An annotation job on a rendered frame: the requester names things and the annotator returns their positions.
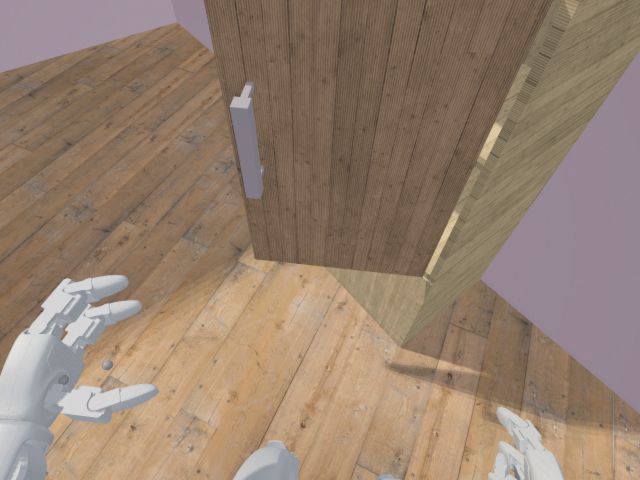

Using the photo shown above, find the robot left forearm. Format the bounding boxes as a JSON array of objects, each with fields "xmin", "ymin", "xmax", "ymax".
[{"xmin": 0, "ymin": 419, "xmax": 54, "ymax": 480}]

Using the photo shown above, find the left robot shin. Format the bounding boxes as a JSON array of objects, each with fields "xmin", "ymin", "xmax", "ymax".
[{"xmin": 267, "ymin": 441, "xmax": 287, "ymax": 450}]

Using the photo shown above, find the robot left hand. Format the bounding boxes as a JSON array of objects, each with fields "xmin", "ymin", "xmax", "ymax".
[{"xmin": 0, "ymin": 275, "xmax": 159, "ymax": 428}]

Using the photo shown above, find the robot left thigh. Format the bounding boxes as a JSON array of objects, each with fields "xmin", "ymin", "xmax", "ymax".
[{"xmin": 233, "ymin": 447, "xmax": 299, "ymax": 480}]

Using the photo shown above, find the handle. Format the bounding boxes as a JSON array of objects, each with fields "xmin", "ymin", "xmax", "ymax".
[{"xmin": 230, "ymin": 82, "xmax": 264, "ymax": 199}]

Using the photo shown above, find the cupboard door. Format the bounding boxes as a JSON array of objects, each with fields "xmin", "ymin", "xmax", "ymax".
[{"xmin": 204, "ymin": 0, "xmax": 551, "ymax": 277}]

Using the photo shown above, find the robot right hand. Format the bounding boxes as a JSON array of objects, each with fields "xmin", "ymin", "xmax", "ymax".
[{"xmin": 488, "ymin": 407, "xmax": 565, "ymax": 480}]

